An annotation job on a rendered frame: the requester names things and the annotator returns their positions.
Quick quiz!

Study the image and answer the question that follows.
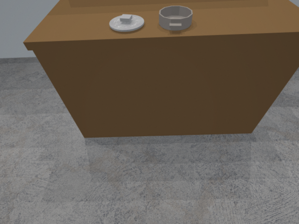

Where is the pot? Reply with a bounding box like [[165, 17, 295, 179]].
[[159, 6, 193, 31]]

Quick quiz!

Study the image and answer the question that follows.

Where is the knob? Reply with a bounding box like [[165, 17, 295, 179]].
[[120, 14, 132, 22]]

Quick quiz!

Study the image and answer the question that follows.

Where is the lid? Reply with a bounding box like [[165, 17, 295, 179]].
[[109, 15, 144, 32]]

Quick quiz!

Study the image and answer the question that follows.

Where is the table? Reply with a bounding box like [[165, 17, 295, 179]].
[[23, 0, 299, 138]]

